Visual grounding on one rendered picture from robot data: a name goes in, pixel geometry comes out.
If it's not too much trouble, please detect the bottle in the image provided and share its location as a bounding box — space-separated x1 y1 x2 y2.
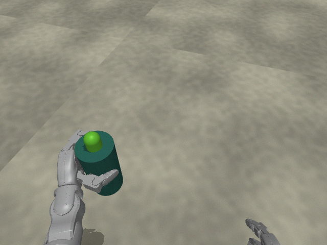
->
75 131 123 196

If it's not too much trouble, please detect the left robot hand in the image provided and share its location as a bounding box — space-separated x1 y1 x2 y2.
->
57 129 119 193

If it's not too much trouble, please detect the left robot arm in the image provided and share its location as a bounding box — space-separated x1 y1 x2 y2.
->
43 184 85 245

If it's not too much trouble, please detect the right robot hand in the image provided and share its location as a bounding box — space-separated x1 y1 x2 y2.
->
245 219 280 245

